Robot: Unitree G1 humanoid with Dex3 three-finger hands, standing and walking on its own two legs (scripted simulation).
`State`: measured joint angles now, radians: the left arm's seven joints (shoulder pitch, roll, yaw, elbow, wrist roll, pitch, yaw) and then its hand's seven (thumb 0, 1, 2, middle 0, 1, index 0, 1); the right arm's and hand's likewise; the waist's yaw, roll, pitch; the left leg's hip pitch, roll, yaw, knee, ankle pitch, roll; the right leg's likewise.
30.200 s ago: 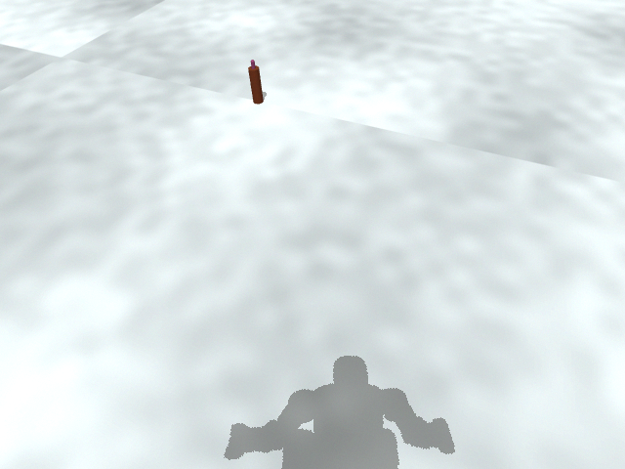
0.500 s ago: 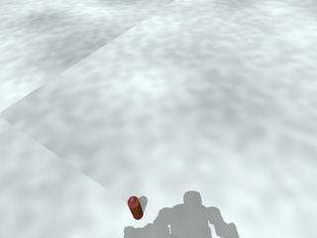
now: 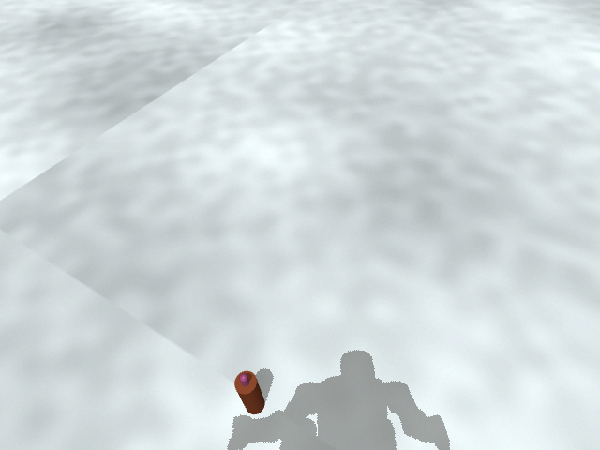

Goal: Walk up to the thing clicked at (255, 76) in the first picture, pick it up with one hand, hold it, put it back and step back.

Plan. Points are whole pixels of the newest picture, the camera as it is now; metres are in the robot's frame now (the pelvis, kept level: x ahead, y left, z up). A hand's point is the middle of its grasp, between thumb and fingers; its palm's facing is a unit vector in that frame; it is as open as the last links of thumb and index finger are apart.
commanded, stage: stand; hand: left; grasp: from the side
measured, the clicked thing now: (249, 391) +0.38 +0.19 -0.65
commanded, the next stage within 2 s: step back in 0.88 s
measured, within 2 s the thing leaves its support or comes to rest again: neither
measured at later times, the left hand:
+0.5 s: hand out of the picture +0.09 +0.25 -0.16, palm faces -0.02 -0.94 -0.34, open 7.4 cm
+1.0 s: hand out of the picture +0.10 +0.26 -0.16, palm faces +0.01 -0.93 -0.36, open 7.4 cm
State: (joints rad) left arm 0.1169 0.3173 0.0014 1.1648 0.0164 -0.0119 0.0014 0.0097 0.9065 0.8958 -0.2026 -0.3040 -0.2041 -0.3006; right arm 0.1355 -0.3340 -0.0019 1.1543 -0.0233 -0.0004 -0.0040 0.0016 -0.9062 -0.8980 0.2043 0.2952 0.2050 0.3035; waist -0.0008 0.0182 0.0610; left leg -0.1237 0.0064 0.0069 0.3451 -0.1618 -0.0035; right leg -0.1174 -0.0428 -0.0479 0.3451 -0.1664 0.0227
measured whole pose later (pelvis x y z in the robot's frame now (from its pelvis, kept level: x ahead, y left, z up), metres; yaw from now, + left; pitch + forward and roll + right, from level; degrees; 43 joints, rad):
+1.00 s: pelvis +0.00 +0.00 -0.01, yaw +0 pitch -2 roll +0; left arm 0.08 0.35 0.04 1.08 -0.01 0.00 0.00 0.01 0.91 0.90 -0.20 -0.30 -0.21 -0.30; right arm 0.07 -0.37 -0.03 1.08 0.00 0.02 0.01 0.00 -0.90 -0.90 0.21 0.30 0.21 0.30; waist -0.01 0.02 0.11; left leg -0.21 0.02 0.00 0.46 -0.22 0.00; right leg -0.18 -0.03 -0.05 0.42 -0.21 0.01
